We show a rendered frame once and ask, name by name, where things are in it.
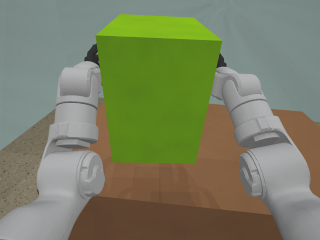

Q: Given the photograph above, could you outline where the robot right hand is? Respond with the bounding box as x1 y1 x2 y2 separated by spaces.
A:
216 53 227 68

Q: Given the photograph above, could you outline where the left robot upper arm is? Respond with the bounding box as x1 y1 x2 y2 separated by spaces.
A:
0 150 105 240

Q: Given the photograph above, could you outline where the robot left hand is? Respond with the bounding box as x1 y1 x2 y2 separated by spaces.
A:
84 44 102 85

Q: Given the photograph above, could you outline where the robot right forearm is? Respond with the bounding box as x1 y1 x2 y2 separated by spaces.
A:
210 66 311 185

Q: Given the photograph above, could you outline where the carton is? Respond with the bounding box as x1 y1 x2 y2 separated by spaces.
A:
95 14 222 164

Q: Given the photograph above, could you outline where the pedestal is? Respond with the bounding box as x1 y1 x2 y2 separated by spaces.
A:
36 101 320 240

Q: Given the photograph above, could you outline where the right robot upper arm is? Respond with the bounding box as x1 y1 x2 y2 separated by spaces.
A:
239 142 320 240

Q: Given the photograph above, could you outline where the robot left forearm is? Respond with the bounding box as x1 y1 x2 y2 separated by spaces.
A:
36 61 102 190

